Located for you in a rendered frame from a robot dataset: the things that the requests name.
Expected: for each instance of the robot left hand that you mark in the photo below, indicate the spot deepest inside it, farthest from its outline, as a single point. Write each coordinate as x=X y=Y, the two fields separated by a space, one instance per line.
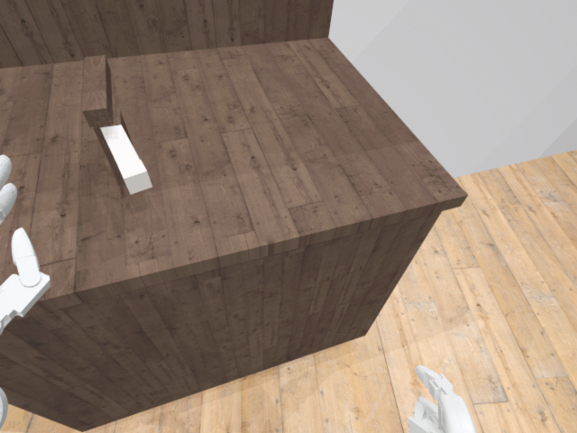
x=18 y=293

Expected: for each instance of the tap lever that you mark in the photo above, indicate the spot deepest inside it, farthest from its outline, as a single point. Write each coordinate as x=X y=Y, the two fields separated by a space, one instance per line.
x=131 y=167

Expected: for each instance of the robot right hand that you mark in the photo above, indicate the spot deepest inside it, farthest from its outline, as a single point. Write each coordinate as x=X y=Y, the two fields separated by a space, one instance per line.
x=451 y=415

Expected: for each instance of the counter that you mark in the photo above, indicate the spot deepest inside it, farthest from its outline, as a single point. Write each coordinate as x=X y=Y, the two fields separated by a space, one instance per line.
x=287 y=197

